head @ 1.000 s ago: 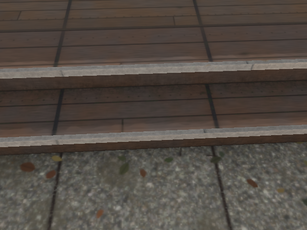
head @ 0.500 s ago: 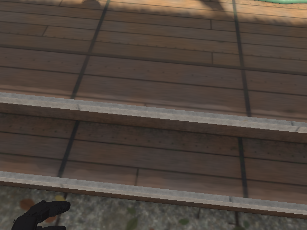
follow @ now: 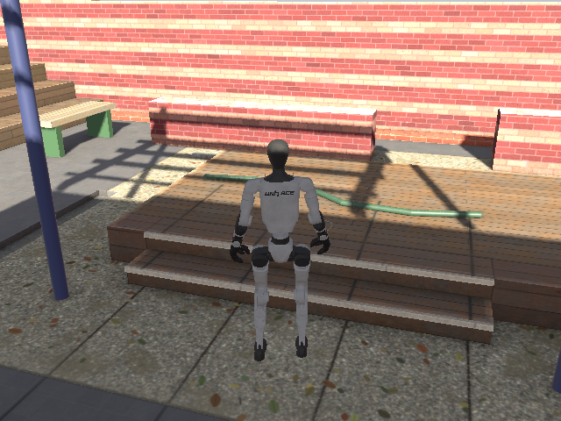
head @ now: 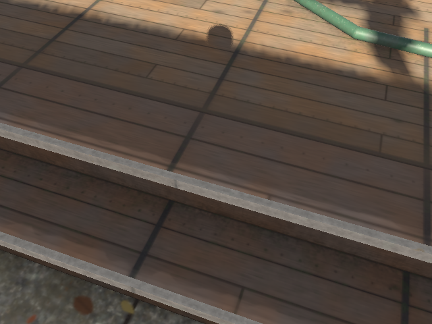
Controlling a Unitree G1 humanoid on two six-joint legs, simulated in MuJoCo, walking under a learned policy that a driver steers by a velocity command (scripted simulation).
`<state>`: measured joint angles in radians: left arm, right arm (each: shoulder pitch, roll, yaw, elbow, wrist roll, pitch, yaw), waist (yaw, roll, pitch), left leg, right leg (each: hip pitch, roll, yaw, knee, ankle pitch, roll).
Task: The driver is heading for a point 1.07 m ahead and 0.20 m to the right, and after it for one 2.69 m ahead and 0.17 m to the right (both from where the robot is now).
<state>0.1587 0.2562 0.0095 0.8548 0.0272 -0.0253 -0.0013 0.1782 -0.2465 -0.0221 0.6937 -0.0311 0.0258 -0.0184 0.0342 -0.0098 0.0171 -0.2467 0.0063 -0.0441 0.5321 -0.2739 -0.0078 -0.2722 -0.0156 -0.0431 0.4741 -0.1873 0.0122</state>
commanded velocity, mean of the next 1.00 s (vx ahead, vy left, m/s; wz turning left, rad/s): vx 0.39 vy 0.00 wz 0.02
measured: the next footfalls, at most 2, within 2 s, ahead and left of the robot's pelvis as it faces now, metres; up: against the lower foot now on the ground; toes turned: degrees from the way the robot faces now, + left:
left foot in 0.64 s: +0.33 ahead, +0.12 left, +0.00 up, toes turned +0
right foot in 1.14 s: +0.59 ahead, -0.12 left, +0.15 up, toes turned -7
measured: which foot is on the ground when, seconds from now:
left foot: down 0.00-0.26, up 0.28-0.62, down 0.64-1.00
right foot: down 0.00-0.64, up 0.66-1.00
